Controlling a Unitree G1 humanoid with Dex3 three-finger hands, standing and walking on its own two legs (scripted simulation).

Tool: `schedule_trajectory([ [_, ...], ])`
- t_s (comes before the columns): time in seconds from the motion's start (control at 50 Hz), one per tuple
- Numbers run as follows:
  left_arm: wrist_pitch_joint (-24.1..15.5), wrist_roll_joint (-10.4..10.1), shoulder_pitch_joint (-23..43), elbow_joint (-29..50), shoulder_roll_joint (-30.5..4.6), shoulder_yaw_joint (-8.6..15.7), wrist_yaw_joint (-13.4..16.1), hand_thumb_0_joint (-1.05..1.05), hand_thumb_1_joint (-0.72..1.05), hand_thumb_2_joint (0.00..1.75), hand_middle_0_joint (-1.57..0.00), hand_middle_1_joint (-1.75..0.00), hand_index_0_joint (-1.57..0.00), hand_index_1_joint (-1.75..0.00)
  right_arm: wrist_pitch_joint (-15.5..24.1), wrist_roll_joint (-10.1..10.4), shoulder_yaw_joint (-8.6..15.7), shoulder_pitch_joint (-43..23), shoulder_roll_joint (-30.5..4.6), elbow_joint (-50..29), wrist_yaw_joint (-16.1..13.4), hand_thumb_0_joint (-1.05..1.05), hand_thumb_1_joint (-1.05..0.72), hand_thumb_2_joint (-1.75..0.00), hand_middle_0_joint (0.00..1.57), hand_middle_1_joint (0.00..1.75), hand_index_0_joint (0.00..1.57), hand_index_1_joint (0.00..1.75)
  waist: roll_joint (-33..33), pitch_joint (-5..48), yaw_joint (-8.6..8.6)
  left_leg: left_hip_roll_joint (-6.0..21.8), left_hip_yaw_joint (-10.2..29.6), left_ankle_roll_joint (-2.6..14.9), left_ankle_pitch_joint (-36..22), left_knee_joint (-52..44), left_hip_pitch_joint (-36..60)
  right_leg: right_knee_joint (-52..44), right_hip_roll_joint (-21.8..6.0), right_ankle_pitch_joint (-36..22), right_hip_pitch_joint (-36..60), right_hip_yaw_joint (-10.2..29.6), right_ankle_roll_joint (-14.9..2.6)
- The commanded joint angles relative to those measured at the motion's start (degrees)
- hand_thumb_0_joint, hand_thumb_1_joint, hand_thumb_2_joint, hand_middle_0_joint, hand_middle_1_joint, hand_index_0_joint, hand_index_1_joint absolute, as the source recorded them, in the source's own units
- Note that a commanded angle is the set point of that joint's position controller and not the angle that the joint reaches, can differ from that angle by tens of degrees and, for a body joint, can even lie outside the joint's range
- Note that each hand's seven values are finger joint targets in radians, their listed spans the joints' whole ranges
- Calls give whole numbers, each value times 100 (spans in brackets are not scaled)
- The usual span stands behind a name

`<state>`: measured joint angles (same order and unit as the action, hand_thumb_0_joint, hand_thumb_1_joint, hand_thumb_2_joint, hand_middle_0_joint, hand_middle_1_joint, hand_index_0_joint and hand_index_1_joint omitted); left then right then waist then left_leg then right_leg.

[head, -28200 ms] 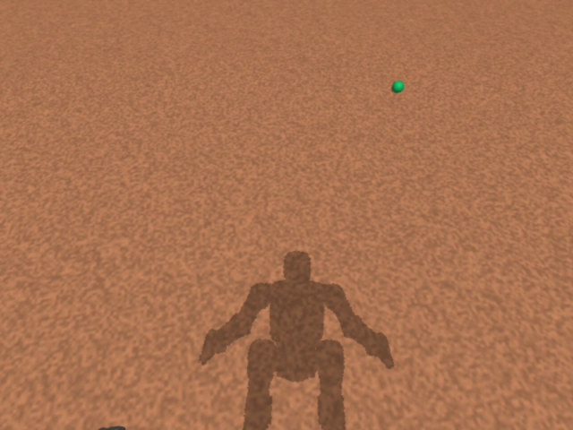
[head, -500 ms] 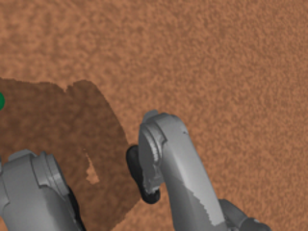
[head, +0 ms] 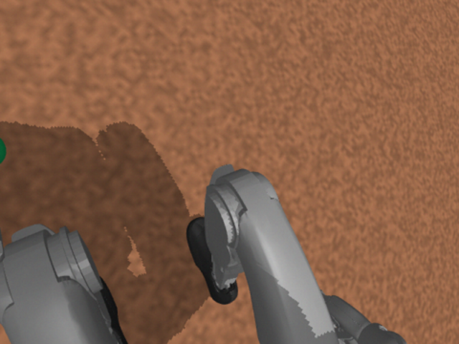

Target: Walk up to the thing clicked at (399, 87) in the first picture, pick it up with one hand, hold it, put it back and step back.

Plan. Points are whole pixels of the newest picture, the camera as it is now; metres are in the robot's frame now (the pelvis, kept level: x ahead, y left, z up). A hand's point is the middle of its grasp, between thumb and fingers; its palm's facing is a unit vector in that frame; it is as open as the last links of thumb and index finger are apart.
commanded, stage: open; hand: left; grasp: from above
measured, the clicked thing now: out of the picture +0.45 +0.27 -0.27
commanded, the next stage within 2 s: withdraw in 0.24 s
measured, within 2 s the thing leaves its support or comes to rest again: neither
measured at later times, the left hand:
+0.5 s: hand out of the picture +0.43 +0.28 -0.25, palm faces -0.44 -0.14 -0.89, open 13.8 cm
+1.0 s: hand out of the picture +0.40 +0.30 -0.06, palm faces -0.51 -0.12 -0.85, open 14.2 cm
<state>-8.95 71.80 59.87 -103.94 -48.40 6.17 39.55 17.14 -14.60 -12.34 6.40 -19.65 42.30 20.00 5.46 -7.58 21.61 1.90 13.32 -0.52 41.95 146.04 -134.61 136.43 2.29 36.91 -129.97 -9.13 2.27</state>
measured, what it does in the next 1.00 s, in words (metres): rises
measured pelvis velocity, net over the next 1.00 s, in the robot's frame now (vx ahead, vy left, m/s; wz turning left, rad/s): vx -0.01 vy -0.01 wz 0.14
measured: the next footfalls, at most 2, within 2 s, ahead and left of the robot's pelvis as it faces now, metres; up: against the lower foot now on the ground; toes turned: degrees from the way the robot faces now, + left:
none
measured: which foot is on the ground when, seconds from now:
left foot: down 0.00-1.00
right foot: down 0.00-1.00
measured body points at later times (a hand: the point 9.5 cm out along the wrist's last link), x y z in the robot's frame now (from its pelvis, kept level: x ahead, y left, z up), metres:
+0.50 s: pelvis +0.00 +0.00 +0.00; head +0.27 +0.11 +0.34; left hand +0.45 +0.29 -0.20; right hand +0.04 -0.26 -0.07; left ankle +0.06 +0.13 -0.27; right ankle +0.11 -0.12 -0.27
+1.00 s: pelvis -0.01 -0.01 +0.07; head +0.19 +0.05 +0.47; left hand +0.43 +0.30 -0.01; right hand +0.11 -0.27 -0.05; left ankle +0.06 +0.13 -0.27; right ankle +0.11 -0.12 -0.27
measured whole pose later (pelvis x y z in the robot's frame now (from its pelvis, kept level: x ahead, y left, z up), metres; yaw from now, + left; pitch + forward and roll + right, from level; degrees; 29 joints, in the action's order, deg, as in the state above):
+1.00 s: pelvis -0.01 -0.01 +0.07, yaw +8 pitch +33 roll -5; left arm -1.5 60.2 53.9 -77.8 -31.5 -6.9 12.4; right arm 3.1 -4.6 -1.4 7.2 -17.6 41.0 11.9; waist -2.5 6.6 10.2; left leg 1.5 5.2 -0.1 37.8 129.6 -124.8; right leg 125.9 0.2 36.2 -122.7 -3.0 0.7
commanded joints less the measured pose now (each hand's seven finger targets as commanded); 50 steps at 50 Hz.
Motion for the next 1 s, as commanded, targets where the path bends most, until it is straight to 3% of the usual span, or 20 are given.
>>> schedule_trajectory([
  [0.0, -106, -102, 1579, 880, -1021, 29, 92, 0, -49, 96, -7, -107, -8, -105, -2, 33, 513, 1158, -1765, 119, -80, 0, -89, -90, 20, 30, 20, 30, -2632, 3824, 184, 23, -493, 102, -1125, -1574, 2623, -1164, 265, -1254, 2232, -560, -355],
  [0.08, -222, 16, 1499, 638, -826, -196, 72, 0, -47, 95, -6, -109, -9, -106, -15, 7, 467, 1170, -1750, 130, -90, 0, -89, -90, 20, 30, 20, 30, -2544, 3675, 335, 29, -518, 107, -1175, -1464, 2563, -1112, 289, -1369, 2297, -564, -345],
  [0.16, -286, 43, 1491, 884, -1205, 68, 234, 0, -47, 96, -6, -108, -9, -106, -37, 0, 439, 1191, -1787, 134, -121, 0, -89, -90, 20, 30, 20, 30, -2710, 3979, 113, 17, -550, 83, -1375, -1508, 2692, -1150, 295, -1490, 2436, -557, -353],
  [0.2, -239, 87, 1341, 591, -901, -161, 290, 0, -46, 94, -6, -109, -9, -106, -43, -42, 437, 1068, -1778, 93, -112, 0, -89, -90, 20, 30, 20, 30, -2559, 3676, 198, 39, -577, 97, -1231, -1457, 2501, -1176, 338, -1393, 2328, -542, -341],
  [0.24, -184, 153, 1266, 466, -924, -167, 329, 0, -44, 95, -7, -109, -9, -106, -57, -43, 456, 1082, -1791, 86, -121, 0, -89, -90, 20, 30, 20, 30, -2514, 3506, 255, 33, -596, 100, -1088, -1499, 2383, -1187, 352, -1277, 2301, -517, -356],
  [0.28, -146, 123, 1424, 691, -1069, -69, 353, 0, -44, 99, -7, -110, -10, -108, -20, -19, 504, 1054, -1840, 84, -122, 0, -89, -90, 20, 30, 20, 30, -2551, 3619, 162, 35, -534, 87, -1071, -1529, 2514, -1148, 295, -1213, 2142, -564, -358],
  [0.34, -65, 103, 1322, 345, -965, -54, 343, 0, -51, 98, -6, -102, -8, -101, 26, -49, 468, 1134, -1868, 47, -71, 0, -90, -90, 20, 30, 20, 30, -2253, 3354, 370, 49, -484, 110, -1048, -1469, 2404, -1123, 280, -1260, 2090, -601, -313],
  [0.36, -76, 89, 1432, 551, -827, -205, 323, 0, -51, 98, -6, -102, -7, -101, 39, -38, 479, 1137, -1878, 0, -62, 0, -90, -90, 20, 30, 20, 30, -2364, 3401, 336, 33, -529, 119, -1043, -1489, 2370, -1198, 304, -1215, 2088, -571, -318],
  [0.38, -47, 47, 1298, 457, -1109, 89, 333, 0, -51, 98, -6, -102, -8, -100, 39, -37, 453, 1227, -1827, 45, -66, 0, -90, -90, 20, 30, 20, 30, -2312, 3505, 287, 29, -510, 118, -1125, -1507, 2473, -1203, 269, -1294, 2207, -596, -303],
  [0.42, -55, -55, 1506, 971, -1188, 160, 272, 0, -52, 99, -6, -102, -7, -101, 23, -13, 562, 1269, -1837, 55, -69, 0, -90, -90, 20, 30, 20, 30, -2770, 4007, 108, 34, -565, 78, -1339, -1556, 2767, -1177, 274, -1442, 2445, -508, -339],
  [0.46, -44, -118, 1694, 1321, -848, -135, 213, 0, -54, 100, -6, -102, -7, -101, 58, -10, 518, 1099, -1690, 101, -45, 0, -91, -90, 20, 30, 20, 30, -3099, 4200, 85, 57, -499, 12, -1354, -1608, 3093, -1037, 250, -1513, 2286, -563, -382],
  [0.48, -31, -55, 1609, 1470, -1102, 11, 187, 0, -54, 100, -6, -101, -7, -101, 65, -1, 593, 1042, -1796, 52, -34, 0, -91, -90, 20, 30, 20, 30, -3236, 4384, 44, 45, -515, 15, -1325, -1630, 3155, -1062, 256, -1465, 2298, -577, -381],
  [0.6, 253, -304, 902, 2871, -665, 79, -86, 0, -54, 100, -6, -100, -6, -100, -256, 306, 1005, 1172, -1516, 162, 43, 0, -90, -90, 20, 30, 20, 30, -3646, 5331, -592, -30, -866, 17, -1972, -1782, 3407, -1197, 241, -1994, 2374, -351, -432],
  [0.62, 343, -392, 936, 2952, -545, 54, -152, 0, -53, 100, -6, -100, -6, -100, -325, 367, 1083, 1178, -1511, 169, 51, 0, -90, -90, 20, 30, 20, 30, -3559, 5270, -572, -43, -878, 25, -1911, -1871, 3334, -1209, 210, -1944, 2253, -328, -437],
  [0.68, 684, -614, 637, 3643, -259, -74, -478, 0, -55, 102, -7, -100, -6, -101, -636, 673, 1322, 1240, -1430, 80, -5, 0, -91, -90, 20, 30, 20, 30, -3309, 5816, -886, -64, -1023, 104, -1947, -2144, 3328, -1486, 228, -1958, 2549, -115, -448],
  [0.7, 813, -665, 570, 3523, -84, -187, -646, 0, -56, 102, -7, -100, -6, -101, -742, 753, 1399, 1298, -1403, 79, -42, 0, -91, -91, 20, 30, 20, 30, -2942, 5765, -875, -64, -1033, 137, -1866, -2241, 3225, -1599, 226, -1898, 2592, -82, -440],
  [0.74, 1000, -810, 700, 3239, 396, -540, -1015, 0, -56, 103, -7, -100, -5, -101, -954, 843, 1497, 1409, -1264, 82, -129, 0, -91, -91, 20, 30, 20, 30, -2182, 5113, -609, -90, -1040, 236, -1433, -2369, 2685, -1939, 269, -1488, 2643, 44, -417],
  [0.84, 1009, -1253, 919, 3365, 967, -1022, -2105, 0, -56, 105, -7, -102, -5, -104, -1253, 954, 1641, 1370, -1126, -51, -493, 0, -90, -91, 20, 30, 20, 30, -1224, 4598, -606, -188, -998, 299, -687, -2798, 2360, -2445, 193, -495, 2807, 287, -436],
  [0.92, 724, -1181, 834, 3180, 1140, -1336, -2762, 0, -56, 105, -7, -103, -6, -104, -1396, 1019, 1582, 1229, -1089, -193, -920, 0, -90, -90, 20, 30, 20, 30, -604, 3777, -583, -285, -1013, 276, -107, -3006, 2161, -2823, 134, 293, 2725, 434, -505],
  [0.98, 380, -961, 1305, 3307, 929, -1303, -2832, 0, -55, 105, -7, -103, -6, -104, -1452, 971, 1455, 1266, -1040, -252, -1216, 0, -90, -90, 20, 30, 20, 30, -533, 3722, -575, -342, -1169, 281, -244, -2831, 2103, -2899, 64, 203, 2721, 492, -519],
])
